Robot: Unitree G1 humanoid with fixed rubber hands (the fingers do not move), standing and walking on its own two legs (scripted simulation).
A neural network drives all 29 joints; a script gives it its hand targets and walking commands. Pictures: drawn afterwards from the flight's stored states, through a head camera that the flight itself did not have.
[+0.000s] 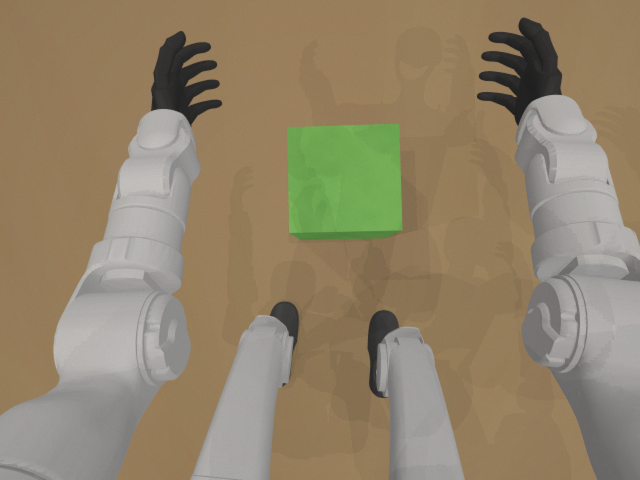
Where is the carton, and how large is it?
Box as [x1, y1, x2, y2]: [287, 124, 401, 239]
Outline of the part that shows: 398,124 287,127 289,232 300,239 386,237 401,230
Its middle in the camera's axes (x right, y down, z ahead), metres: +0.05 -0.12 +0.85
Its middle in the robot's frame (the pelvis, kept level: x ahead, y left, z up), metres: +0.50 +0.01 -0.52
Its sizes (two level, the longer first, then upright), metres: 0.210 0.200 0.250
